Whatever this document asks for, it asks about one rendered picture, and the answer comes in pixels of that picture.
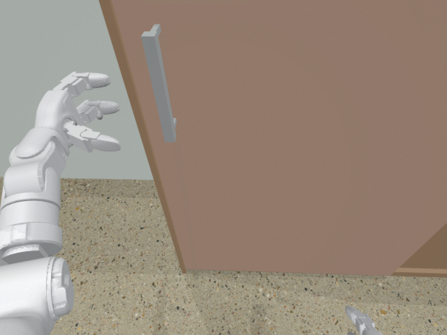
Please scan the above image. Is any left robot hand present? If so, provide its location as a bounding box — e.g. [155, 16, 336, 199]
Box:
[34, 72, 121, 153]

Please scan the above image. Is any handle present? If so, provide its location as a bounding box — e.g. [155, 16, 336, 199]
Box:
[141, 24, 177, 142]

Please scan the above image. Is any robot left upper arm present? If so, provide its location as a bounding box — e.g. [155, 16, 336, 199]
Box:
[0, 256, 74, 335]

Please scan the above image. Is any left robot forearm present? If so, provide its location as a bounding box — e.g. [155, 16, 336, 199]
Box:
[0, 127, 70, 266]

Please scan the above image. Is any right robot hand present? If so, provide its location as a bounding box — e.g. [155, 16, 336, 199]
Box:
[345, 306, 383, 335]

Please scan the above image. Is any wardrobe door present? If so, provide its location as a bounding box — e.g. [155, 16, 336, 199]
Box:
[400, 223, 447, 269]
[112, 0, 447, 276]

